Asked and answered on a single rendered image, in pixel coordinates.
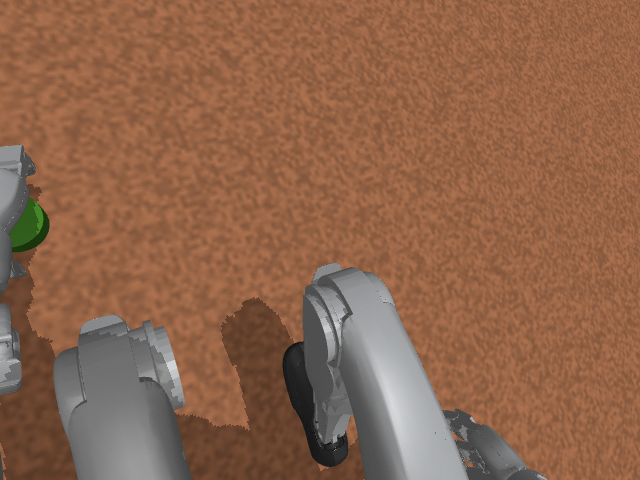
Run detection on left robot hand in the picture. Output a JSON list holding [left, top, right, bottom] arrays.
[[0, 145, 36, 279]]

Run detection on right robot hand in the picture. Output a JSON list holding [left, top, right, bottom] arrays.
[[442, 408, 528, 480]]

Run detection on left robot arm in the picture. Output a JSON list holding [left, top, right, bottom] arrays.
[[0, 229, 22, 480]]

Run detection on tin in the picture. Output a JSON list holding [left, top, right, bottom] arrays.
[[9, 197, 50, 252]]

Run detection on right robot foot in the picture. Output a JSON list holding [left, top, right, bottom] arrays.
[[283, 342, 348, 467]]

